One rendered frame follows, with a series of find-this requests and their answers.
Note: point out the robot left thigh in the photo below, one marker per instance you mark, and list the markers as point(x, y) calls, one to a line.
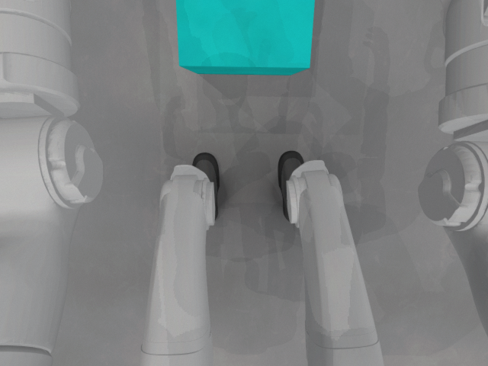
point(177, 330)

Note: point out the carton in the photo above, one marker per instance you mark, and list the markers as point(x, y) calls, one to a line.
point(245, 37)

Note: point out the left robot forearm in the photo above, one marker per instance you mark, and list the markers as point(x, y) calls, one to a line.
point(36, 76)

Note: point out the left robot upper arm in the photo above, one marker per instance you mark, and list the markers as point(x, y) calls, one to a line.
point(48, 169)

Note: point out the right robot upper arm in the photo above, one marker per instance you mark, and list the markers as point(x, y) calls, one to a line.
point(454, 194)

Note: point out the right robot forearm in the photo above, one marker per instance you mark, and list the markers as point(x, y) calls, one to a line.
point(464, 109)

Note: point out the robot right shin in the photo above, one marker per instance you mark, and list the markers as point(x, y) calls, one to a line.
point(317, 165)

